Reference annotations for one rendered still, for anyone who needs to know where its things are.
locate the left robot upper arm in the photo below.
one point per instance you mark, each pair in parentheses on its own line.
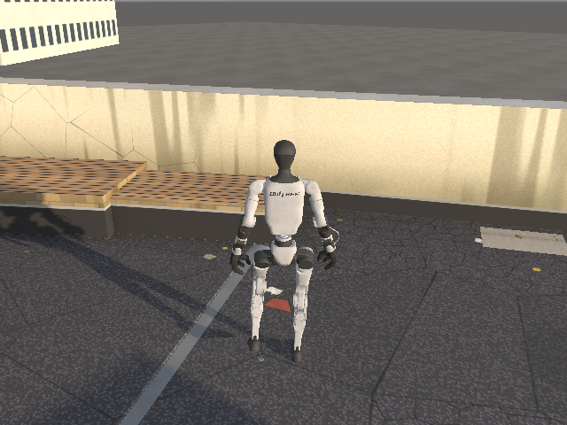
(251,202)

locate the right robot upper arm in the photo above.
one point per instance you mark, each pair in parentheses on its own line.
(312,188)

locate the robot left shin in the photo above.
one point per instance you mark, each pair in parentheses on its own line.
(256,310)

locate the right robot forearm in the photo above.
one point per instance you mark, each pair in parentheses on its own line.
(326,237)

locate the robot left foot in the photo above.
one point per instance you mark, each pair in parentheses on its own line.
(254,345)

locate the robot right hand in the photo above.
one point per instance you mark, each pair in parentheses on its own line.
(330,256)

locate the left robot forearm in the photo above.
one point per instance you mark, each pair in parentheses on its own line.
(241,238)

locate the robot left hand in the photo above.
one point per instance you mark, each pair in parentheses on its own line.
(235,262)

